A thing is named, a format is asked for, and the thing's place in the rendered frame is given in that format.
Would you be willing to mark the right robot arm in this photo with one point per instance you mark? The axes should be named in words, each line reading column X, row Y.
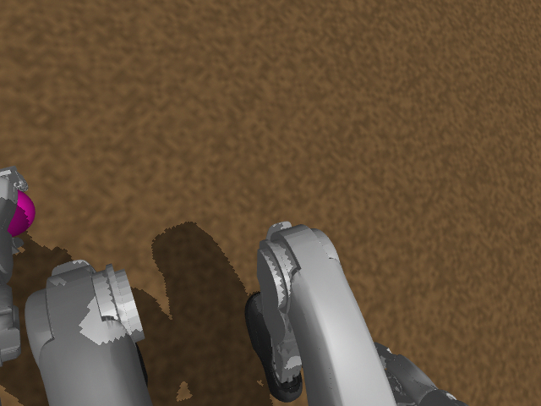
column 440, row 398

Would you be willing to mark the left robot hand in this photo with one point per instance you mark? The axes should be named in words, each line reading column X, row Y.
column 10, row 182

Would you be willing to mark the ball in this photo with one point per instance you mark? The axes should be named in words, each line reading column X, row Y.
column 23, row 216

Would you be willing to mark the right robot foot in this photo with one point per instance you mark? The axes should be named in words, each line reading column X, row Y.
column 261, row 342

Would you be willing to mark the left robot arm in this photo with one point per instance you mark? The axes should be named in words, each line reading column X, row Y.
column 10, row 344

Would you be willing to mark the right robot hand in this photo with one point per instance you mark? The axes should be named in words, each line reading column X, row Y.
column 408, row 383

